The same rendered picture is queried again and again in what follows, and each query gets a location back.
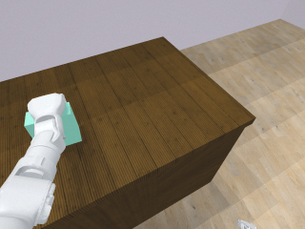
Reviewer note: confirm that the robot left upper arm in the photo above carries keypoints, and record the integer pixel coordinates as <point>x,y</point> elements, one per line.
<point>26,202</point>

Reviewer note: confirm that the left robot forearm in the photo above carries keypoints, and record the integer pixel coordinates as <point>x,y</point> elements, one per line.
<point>44,152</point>

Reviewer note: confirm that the right robot hand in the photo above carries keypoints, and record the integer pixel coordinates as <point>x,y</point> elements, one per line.
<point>245,225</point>

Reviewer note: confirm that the table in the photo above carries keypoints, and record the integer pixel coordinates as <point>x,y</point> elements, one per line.
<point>154,128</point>

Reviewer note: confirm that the sponge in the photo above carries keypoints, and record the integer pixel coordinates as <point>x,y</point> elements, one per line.
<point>70,125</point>

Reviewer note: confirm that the left robot hand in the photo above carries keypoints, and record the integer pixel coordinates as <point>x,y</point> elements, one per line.
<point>49,103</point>

